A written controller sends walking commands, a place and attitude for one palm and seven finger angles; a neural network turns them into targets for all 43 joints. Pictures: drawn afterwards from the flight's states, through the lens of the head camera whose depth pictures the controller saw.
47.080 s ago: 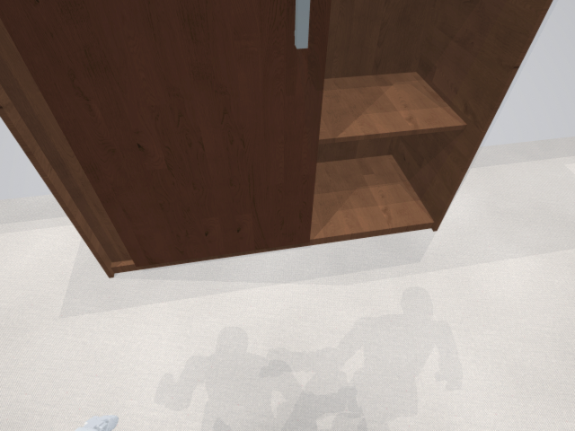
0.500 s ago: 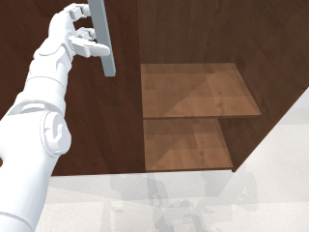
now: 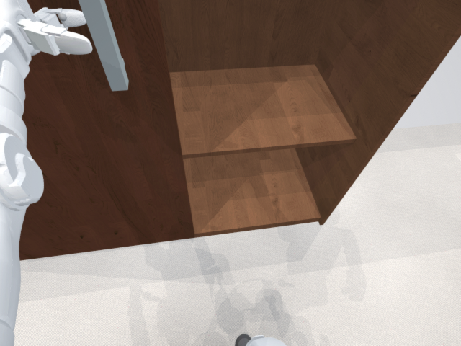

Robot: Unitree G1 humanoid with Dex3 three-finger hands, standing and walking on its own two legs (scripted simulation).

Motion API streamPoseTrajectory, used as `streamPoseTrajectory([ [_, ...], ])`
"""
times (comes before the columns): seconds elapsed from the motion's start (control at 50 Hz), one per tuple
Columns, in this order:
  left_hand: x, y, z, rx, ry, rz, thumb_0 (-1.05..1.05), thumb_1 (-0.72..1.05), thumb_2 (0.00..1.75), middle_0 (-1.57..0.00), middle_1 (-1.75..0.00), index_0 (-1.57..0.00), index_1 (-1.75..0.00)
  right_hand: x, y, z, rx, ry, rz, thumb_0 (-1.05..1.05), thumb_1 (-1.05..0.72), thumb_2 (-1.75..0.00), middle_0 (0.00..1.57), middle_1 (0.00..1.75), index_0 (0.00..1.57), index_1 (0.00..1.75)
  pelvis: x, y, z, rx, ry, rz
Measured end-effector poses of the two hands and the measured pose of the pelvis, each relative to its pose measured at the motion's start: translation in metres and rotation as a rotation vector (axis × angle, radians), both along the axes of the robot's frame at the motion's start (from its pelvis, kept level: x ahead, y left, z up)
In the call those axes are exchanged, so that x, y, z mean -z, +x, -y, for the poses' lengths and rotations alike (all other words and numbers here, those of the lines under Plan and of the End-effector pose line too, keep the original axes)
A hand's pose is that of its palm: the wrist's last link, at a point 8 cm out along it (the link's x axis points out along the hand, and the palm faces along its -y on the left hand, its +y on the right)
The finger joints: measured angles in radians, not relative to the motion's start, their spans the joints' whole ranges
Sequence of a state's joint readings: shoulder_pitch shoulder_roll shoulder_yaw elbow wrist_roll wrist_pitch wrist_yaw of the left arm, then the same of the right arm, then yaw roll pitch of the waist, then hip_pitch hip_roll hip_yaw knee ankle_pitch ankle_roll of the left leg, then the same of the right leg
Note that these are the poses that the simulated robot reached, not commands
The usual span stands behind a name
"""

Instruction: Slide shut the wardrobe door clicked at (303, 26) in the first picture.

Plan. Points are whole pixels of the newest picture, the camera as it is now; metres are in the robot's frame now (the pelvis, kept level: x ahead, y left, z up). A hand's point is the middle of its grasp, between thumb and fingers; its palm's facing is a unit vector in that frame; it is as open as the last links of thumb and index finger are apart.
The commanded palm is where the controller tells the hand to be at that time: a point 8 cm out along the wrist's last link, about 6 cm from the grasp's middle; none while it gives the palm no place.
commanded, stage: loosen the grip on the handle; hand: left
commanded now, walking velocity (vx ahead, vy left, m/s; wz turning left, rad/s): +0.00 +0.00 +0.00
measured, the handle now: (102, 17) +0.57 +0.14 +0.25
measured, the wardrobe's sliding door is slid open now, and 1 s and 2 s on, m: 0.60 0.60 0.60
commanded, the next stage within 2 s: slip the hand off the handle in 0.04 s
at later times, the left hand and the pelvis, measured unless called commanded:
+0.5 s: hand (55, 17) +0.53 +0.19 +0.27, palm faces -0.04 -1.00 +0.02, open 13.4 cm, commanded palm +0.50 +0.27 +0.28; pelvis +0.02 +0.00 +0.01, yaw -2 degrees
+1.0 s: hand (7, 14) +0.52 +0.24 +0.28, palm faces +0.11 -0.99 +0.02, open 14.1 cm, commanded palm +0.47 +0.30 +0.28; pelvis +0.04 +0.00 +0.01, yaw -3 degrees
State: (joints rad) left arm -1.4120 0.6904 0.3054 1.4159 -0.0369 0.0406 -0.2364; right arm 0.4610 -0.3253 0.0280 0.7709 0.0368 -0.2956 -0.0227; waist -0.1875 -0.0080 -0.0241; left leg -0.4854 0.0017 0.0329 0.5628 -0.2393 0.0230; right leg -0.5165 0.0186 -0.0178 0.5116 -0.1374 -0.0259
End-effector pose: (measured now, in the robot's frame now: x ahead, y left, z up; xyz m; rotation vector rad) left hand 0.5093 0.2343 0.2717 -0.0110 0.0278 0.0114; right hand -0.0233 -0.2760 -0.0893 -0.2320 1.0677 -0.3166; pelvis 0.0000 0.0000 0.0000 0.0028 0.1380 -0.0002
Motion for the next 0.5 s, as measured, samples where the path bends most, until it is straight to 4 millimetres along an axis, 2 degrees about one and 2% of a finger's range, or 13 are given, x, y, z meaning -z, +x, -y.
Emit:
streamPoseTrajectory([
  [0.16,0.001,0.000,-0.001,0.002,-0.006,0.003,-0.01,-0.55,0.20,-0.38,-1.21,-0.43,-1.20,0.004,0.013,-0.005,0.001,0.017,0.031,0.01,-0.90,-0.90,0.20,0.30,0.20,0.30,-0.001,0.002,-0.001,0.013,-0.006,-0.001],
  [0.5,0.002,0.003,-0.010,0.047,-0.011,0.013,-0.01,-0.55,0.20,-0.46,-1.19,-0.51,-1.18,-0.008,0.076,-0.006,-0.013,-0.006,0.165,0.01,-0.90,-0.90,0.20,0.30,0.20,0.30,-0.006,0.024,-0.004,0.027,-0.007,0.022],
])
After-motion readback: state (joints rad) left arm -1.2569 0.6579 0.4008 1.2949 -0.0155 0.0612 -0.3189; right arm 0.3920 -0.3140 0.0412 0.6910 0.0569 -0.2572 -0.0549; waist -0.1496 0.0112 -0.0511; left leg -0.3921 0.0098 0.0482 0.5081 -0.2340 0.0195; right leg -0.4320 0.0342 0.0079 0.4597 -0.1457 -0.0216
